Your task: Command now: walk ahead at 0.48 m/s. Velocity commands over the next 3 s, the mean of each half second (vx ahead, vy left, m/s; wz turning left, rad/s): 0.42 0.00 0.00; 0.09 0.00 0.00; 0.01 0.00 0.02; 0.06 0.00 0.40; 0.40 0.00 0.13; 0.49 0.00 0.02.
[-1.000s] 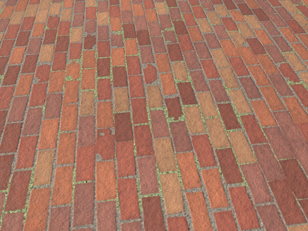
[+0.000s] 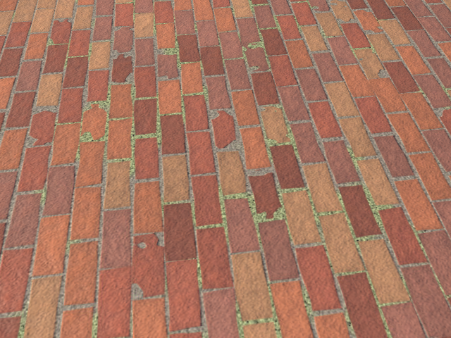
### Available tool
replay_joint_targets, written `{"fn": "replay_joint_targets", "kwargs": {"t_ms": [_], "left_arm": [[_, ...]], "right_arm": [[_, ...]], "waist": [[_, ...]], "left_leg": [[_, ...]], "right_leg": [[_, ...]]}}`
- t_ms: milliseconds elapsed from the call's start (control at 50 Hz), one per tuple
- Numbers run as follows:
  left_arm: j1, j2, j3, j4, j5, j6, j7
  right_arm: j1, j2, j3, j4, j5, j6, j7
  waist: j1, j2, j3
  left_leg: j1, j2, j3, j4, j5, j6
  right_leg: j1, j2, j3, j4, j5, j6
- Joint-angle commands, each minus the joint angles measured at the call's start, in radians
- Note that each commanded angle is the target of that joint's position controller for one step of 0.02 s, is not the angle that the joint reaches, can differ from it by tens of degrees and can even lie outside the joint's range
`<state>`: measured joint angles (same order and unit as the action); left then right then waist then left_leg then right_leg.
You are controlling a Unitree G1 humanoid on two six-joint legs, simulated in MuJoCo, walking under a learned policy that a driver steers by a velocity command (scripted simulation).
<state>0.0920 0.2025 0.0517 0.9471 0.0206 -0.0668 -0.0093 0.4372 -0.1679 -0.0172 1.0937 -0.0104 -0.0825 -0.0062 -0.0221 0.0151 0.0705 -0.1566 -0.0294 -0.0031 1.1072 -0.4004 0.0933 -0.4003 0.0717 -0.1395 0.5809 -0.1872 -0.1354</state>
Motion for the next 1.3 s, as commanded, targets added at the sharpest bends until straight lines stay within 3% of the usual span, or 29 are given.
{"fn": "replay_joint_targets", "kwargs": {"t_ms": [20,60,120,200,320,380,420,440,460,480,500,520,540,560,580,600,620,660,720,780,820,840,860,880,900,920,960,1040,1300], "left_arm": [[0.142,0.075,0.019,0.023,-0.008,-0.011,-0.002],[0.176,0.033,0.001,0.055,-0.005,-0.03,0.007],[0.258,0.07,0.002,0.084,-0.007,-0.049,0.012],[0.339,0.08,-0.004,0.093,-0.011,-0.046,0.01],[0.45,0.075,-0.016,0.122,-0.007,-0.042,0.022],[0.445,0.08,-0.02,0.132,0.005,-0.037,0.033],[0.405,0.098,-0.016,0.128,0.002,-0.037,0.04],[0.381,0.105,-0.015,0.124,-0.014,-0.037,0.04],[0.391,0.076,-0.024,0.095,-0.033,-0.04,0.042],[0.605,-0.038,-0.042,0.124,-0.085,-0.023,0.041],[0.551,0.069,-0.014,0.147,-0.051,-0.006,0.049],[0.434,0.06,-0.011,0.109,-0.028,-0.004,0.045],[0.378,0.045,-0.01,0.098,-0.006,0.0,0.041],[0.35,0.041,-0.005,0.096,0.009,0.011,0.034],[0.377,0.017,-0.008,0.106,0.018,0.03,0.028],[0.401,-0.01,-0.013,0.121,0.017,0.045,0.025],[0.417,-0.029,-0.017,0.129,0.012,0.057,0.026],[0.394,-0.03,-0.021,0.131,0.009,0.075,0.034],[0.31,0.001,-0.022,0.122,0.007,0.092,0.047],[0.256,0.005,-0.028,0.121,0.003,0.093,0.048],[0.269,-0.009,-0.037,0.138,0.005,0.083,0.049],[0.27,-0.003,-0.04,0.139,0.009,0.073,0.051],[0.288,0.021,-0.04,0.142,0.016,0.06,0.054],[0.251,0.055,-0.035,0.146,-0.002,0.053,0.054],[0.24,0.022,-0.041,0.15,-0.012,0.047,0.049],[0.239,0.003,-0.047,0.151,-0.014,0.04,0.047],[0.243,0.005,-0.046,0.156,-0.016,0.036,0.052],[0.267,-0.001,-0.047,0.168,-0.014,0.037,0.054],[0.298,-0.011,-0.052,0.191,-0.013,0.042,0.058]], "right_arm": [[-0.041,-0.097,-0.029,-0.091,-0.01,-0.012,0.009],[-0.012,-0.057,-0.026,-0.084,-0.029,0.013,0.019],[-0.074,-0.057,-0.03,-0.113,-0.031,0.036,0.029],[-0.281,-0.075,-0.03,-0.188,-0.023,0.042,0.036],[-0.472,-0.053,-0.012,-0.251,-0.01,0.034,0.036],[-0.423,-0.061,-0.013,-0.237,-0.012,0.016,0.022],[-0.227,-0.102,-0.031,-0.168,-0.017,-0.003,0.007],[-0.104,-0.124,-0.04,-0.128,-0.031,-0.019,-0.001],[0.033,-0.198,-0.057,-0.097,-0.055,-0.028,-0.008],[0.04,-0.251,-0.068,-0.094,-0.042,-0.019,0.001],[0.001,-0.204,-0.065,-0.118,0.009,-0.003,0.01],[-0.122,-0.157,-0.048,-0.133,0.014,0.001,0.007],[-0.188,-0.096,-0.03,-0.138,0.008,0.003,0.003],[-0.201,-0.066,-0.019,-0.133,0.007,0.001,-0.005],[-0.198,-0.047,-0.009,-0.12,0.007,0.001,-0.012],[-0.191,-0.043,-0.004,-0.111,0.001,-0.002,-0.013],[-0.191,-0.061,-0.005,-0.107,-0.004,-0.007,-0.012],[-0.196,-0.091,-0.005,-0.103,-0.014,-0.011,-0.008],[-0.159,-0.11,-0.006,-0.091,-0.017,0.006,-0.008],[-0.146,-0.113,-0.008,-0.085,-0.012,0.033,-0.012],[-0.156,-0.104,-0.006,-0.085,-0.002,0.046,-0.016],[-0.134,-0.095,-0.005,-0.077,-0.003,0.05,-0.018],[-0.119,-0.085,-0.005,-0.076,-0.003,0.051,-0.017],[-0.061,-0.05,-0.002,-0.067,0.009,0.056,-0.014],[-0.06,-0.049,-0.001,-0.05,0.005,0.058,-0.015],[-0.06,-0.061,-0.005,-0.044,0.002,0.059,-0.017],[-0.063,-0.072,-0.008,-0.036,0.0,0.059,-0.018],[-0.075,-0.05,-0.002,-0.02,0.001,0.058,-0.023],[-0.059,-0.034,0.005,0.028,0.002,0.065,-0.034]], "waist": [[0.035,0.003,-0.009],[-0.015,-0.017,-0.004],[-0.024,-0.041,0.012],[0.02,-0.048,0.042],[0.08,-0.071,0.043],[0.054,-0.098,0.01],[-0.027,-0.116,-0.076],[-0.089,-0.096,-0.126],[-0.114,-0.018,-0.252],[-0.027,0.203,-0.453],[-0.043,0.009,-0.465],[-0.013,0.034,-0.287],[0.012,0.012,-0.169],[0.028,0.02,-0.113],[0.055,0.03,-0.102],[0.071,0.028,-0.112],[0.087,0.034,-0.121],[0.097,0.059,-0.123],[0.062,0.097,-0.117],[0.043,0.091,-0.068],[0.057,0.05,-0.032],[0.052,0.018,-0.013],[0.04,-0.013,-0.003],[-0.015,-0.117,0.031],[-0.008,-0.126,0.027],[-0.007,-0.103,0.015],[-0.006,-0.083,-0.004],[0.005,-0.037,-0.006],[0.014,-0.022,0.002]], "left_leg": [[-0.429,0.093,-0.054,0.19,0.12,0.019],[-0.332,0.122,-0.052,0.103,0.132,-0.003],[-0.384,0.134,-0.012,0.02,0.174,-0.029],[-0.502,0.144,0.04,-0.173,0.322,-0.061],[-0.463,0.076,0.107,-0.469,0.422,-0.051],[-0.35,0.018,0.122,-0.535,0.365,-0.016],[-0.164,-0.027,0.108,-0.611,0.365,0.018],[0.006,0.01,0.087,-0.717,0.541,0.036],[0.275,0.213,-0.075,-0.62,0.972,0.075],[0.567,0.52,-0.406,-0.555,1.447,0.295],[0.454,0.458,-0.392,-0.61,1.312,0.291],[0.286,0.409,-0.296,-0.691,1.151,0.256],[0.145,0.357,-0.227,-0.755,1.034,0.211],[0.051,0.317,-0.166,-0.795,0.985,0.179],[-0.037,0.283,-0.114,-0.818,0.956,0.15],[-0.086,0.263,-0.079,-0.825,0.963,0.14],[-0.118,0.25,-0.051,-0.827,0.974,0.137],[-0.142,0.233,-0.025,-0.835,0.889,0.126],[-0.152,0.221,-0.053,-0.871,0.518,0.106],[-0.194,0.225,-0.11,-0.915,0.13,0.095],[-0.234,0.215,-0.124,-0.901,0.009,0.062],[-0.248,0.202,-0.128,-0.894,-0.019,0.027],[-0.244,0.175,-0.116,-0.858,0.005,-0.004],[-0.188,0.101,-0.053,-0.848,0.089,-0.025],[-0.065,0.091,-0.031,-0.813,0.174,-0.032],[-0.007,0.101,-0.036,-0.796,0.222,-0.031],[0.017,0.114,-0.044,-0.79,0.253,-0.027],[-0.002,0.119,-0.042,-0.797,0.266,-0.033],[0.007,0.126,-0.04,-0.785,0.314,-0.041]], "right_leg": [[0.293,-0.36,0.534,-0.426,-0.18,-0.141],[0.19,-0.295,0.39,-0.441,-0.006,-0.099],[0.192,-0.265,0.295,-0.46,0.146,-0.095],[0.26,-0.228,0.22,-0.477,0.29,-0.066],[0.413,-0.225,0.16,-0.418,0.552,-0.03],[0.475,-0.235,0.135,-0.282,0.864,-0.012],[0.495,-0.226,0.142,-0.086,0.961,0.01],[0.429,-0.196,0.122,0.079,0.83,0.029],[0.237,-0.145,0.098,0.334,0.414,0.052],[-0.024,0.016,0.091,0.708,-0.489,0.088],[-0.029,-0.014,0.216,0.739,-0.412,0.084],[-0.07,-0.045,0.214,0.706,-0.342,0.091],[-0.067,-0.075,0.204,0.639,-0.287,0.096],[-0.035,-0.095,0.204,0.578,-0.255,0.105],[0.05,-0.102,0.196,0.52,-0.226,0.113],[0.115,-0.094,0.183,0.48,-0.21,0.12],[0.154,-0.087,0.169,0.438,-0.204,0.127],[0.172,-0.088,0.153,0.314,-0.192,0.131],[0.182,-0.096,0.134,0.171,-0.165,0.129],[0.202,-0.1,0.124,0.069,-0.134,0.124],[0.272,-0.102,0.117,-0.083,-0.057,0.113],[0.299,-0.132,0.159,-0.169,-0.005,0.108],[0.311,-0.194,0.226,-0.222,0.024,0.1],[0.201,-0.212,0.27,-0.233,-0.011,0.078],[0.115,-0.207,0.271,-0.268,-0.065,0.082],[0.094,-0.193,0.255,-0.279,-0.058,0.094],[0.126,-0.176,0.235,-0.277,-0.014,0.102],[0.178,-0.177,0.23,-0.27,0.037,0.092],[0.216,-0.173,0.22,-0.269,0.092,0.085]]}}
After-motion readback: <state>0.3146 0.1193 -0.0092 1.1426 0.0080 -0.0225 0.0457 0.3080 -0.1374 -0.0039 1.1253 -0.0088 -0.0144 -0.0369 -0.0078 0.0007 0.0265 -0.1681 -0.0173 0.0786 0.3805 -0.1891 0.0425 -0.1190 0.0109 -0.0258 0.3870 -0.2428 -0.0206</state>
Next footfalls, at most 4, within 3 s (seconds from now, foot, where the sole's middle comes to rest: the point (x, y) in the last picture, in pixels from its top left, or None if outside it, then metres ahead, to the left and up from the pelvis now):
0.44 left None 0.43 0.09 -0.76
0.86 right None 0.40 -0.11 -0.76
2.42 right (247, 264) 0.68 -0.05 -0.76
2.94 left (176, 192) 0.96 0.19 -0.76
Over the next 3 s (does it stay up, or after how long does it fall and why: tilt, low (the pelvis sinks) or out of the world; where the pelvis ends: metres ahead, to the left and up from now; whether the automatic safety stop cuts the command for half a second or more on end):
stays up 0.85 0.09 0.00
